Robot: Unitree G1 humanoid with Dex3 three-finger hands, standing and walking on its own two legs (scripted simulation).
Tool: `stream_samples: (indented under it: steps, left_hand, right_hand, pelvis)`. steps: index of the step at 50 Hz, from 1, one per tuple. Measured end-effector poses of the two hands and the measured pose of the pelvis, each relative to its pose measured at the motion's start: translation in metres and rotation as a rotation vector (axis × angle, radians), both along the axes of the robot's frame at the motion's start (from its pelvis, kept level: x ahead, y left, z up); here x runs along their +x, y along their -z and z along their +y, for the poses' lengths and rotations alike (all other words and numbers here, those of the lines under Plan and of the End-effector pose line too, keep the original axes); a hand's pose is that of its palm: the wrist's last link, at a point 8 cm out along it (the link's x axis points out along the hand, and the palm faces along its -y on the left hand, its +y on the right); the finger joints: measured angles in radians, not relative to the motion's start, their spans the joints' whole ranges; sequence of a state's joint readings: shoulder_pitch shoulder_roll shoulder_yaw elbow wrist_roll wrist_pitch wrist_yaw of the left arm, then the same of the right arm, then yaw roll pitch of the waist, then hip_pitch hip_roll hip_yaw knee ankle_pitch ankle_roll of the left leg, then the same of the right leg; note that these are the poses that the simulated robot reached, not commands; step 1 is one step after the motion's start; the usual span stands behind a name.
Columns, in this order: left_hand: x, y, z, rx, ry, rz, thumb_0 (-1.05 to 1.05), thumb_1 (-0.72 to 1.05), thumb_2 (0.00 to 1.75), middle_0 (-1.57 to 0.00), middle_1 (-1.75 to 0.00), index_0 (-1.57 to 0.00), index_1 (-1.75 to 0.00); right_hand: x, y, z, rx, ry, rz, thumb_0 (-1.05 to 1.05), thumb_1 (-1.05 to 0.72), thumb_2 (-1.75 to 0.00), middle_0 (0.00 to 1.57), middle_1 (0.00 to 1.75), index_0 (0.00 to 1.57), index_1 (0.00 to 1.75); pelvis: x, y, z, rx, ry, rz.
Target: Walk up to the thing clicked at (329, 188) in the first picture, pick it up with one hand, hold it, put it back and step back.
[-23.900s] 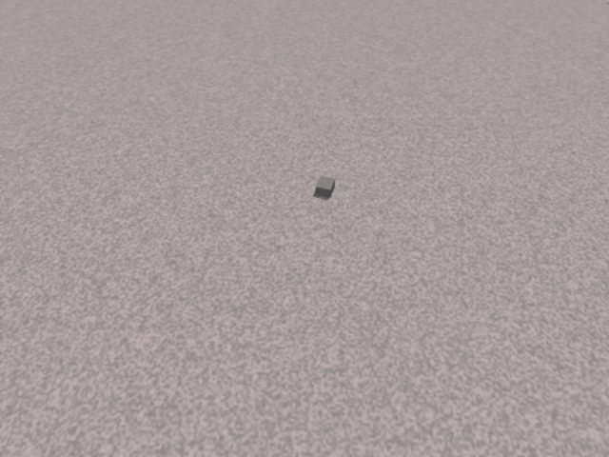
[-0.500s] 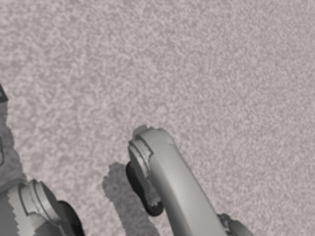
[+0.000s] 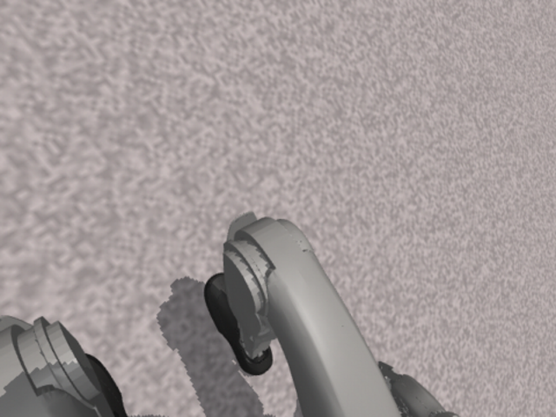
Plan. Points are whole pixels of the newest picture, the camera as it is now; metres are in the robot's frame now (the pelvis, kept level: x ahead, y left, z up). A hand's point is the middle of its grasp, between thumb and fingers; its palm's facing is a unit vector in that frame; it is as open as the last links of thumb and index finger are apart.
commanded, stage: rest palm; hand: left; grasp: from above
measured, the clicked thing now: out of the picture +0.55 +0.26 -0.29
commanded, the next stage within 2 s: close in 0.46 s
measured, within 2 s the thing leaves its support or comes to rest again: neither
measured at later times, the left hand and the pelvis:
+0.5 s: hand out of the picture +0.53 +0.24 -0.24, palm faces -0.43 -0.10 -0.90, open 11.8 cm; pelvis -0.01 +0.00 +0.00, yaw -1 degrees
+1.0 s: hand out of the picture +0.52 +0.24 -0.26, palm faces -0.45 -0.11 -0.89, open 11.8 cm; pelvis -0.01 +0.01 +0.00, yaw -2 degrees
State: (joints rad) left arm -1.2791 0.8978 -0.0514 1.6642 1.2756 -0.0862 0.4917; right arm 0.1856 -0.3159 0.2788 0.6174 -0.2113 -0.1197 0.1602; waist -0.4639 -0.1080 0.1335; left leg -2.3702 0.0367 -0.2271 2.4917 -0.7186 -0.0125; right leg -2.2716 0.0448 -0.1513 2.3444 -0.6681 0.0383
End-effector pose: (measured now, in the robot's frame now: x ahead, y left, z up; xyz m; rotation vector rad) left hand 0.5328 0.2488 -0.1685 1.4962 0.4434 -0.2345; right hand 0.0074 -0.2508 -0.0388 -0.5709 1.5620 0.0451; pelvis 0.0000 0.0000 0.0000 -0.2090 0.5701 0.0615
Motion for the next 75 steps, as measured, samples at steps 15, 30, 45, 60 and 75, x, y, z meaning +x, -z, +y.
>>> stream_samples:
  steps: [15, 30, 45, 60, 75]
  left_hand:
    - [0.001, 0.009, -0.007, -0.017, -0.079, 0.026, 0.0, -0.28, 0.99, -0.13, -1.24, -0.21, -1.16]
    - [0.001, 0.011, -0.005, -0.007, -0.046, 0.02, 0.0, -0.25, 1.05, -0.15, -1.28, -0.2, -1.2]
    - [-0.007, 0.026, -0.003, -0.008, -0.055, 0.04, 0.0, -0.26, 1.02, -0.17, -1.19, -0.22, -1.14]
    - [0.0, 0.027, -0.004, -0.003, -0.053, 0.018, 0.0, -0.22, 1.0, -0.24, -1.15, -0.29, -1.1]
    - [-0.002, 0.028, -0.008, -0.007, -0.066, 0.031, -0.01, -0.16, 0.92, -0.26, -1.08, -0.4, -1.06]
  right_hand:
    - [-0.021, 0.007, 0.021, 0.099, 0.032, 0.008, 0.0, -0.92, -0.9, 0.2, 0.3, 0.2, 0.3]
    - [-0.032, -0.006, 0.017, 0.054, 0.025, 0.039, 0.0, -0.92, -0.91, 0.2, 0.3, 0.2, 0.3]
    - [-0.021, -0.008, 0.024, 0.049, -0.009, 0.017, 0.0, -0.92, -0.9, 0.2, 0.3, 0.2, 0.3]
    - [-0.023, -0.008, 0.022, 0.073, -0.02, 0.058, 0.0, -0.92, -0.91, 0.2, 0.3, 0.2, 0.3]
    - [-0.036, -0.011, 0.023, 0.062, -0.003, 0.06, 0.0, -0.93, -0.91, 0.2, 0.3, 0.2, 0.3]
  pelvis:
    - [-0.004, 0.002, 0.001, -0.001, 0.009, -0.017]
    - [-0.006, 0.0, 0.001, -0.016, 0.017, -0.03]
    - [-0.008, -0.002, 0.005, -0.033, 0.017, -0.034]
    - [-0.005, -0.003, 0.004, -0.032, 0.017, -0.024]
    - [-0.01, -0.002, 0.003, -0.033, 0.024, -0.041]
